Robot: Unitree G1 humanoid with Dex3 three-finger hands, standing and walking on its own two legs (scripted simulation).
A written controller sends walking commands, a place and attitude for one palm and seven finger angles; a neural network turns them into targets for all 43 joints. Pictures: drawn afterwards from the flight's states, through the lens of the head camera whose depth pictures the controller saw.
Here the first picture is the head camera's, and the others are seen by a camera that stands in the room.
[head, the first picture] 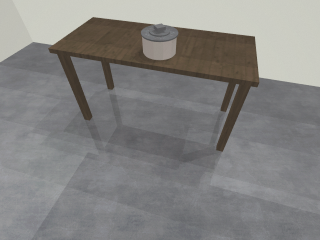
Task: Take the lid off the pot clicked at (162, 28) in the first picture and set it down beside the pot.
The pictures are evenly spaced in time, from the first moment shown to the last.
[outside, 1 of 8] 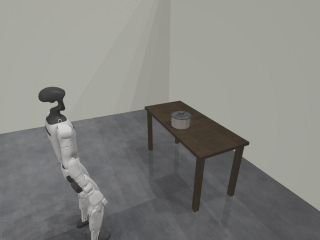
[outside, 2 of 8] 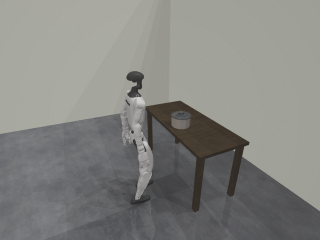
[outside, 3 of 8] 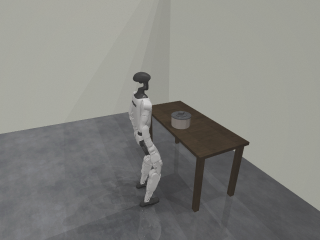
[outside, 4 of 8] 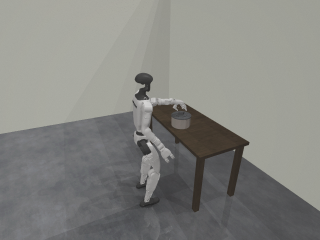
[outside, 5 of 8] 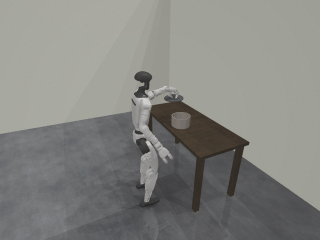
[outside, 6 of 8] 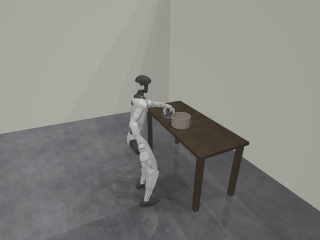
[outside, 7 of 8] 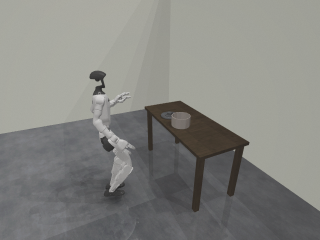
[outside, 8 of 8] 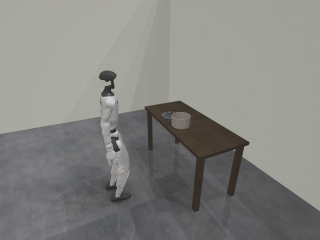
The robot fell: no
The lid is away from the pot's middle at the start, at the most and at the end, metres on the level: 0.00 0.26 0.26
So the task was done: yes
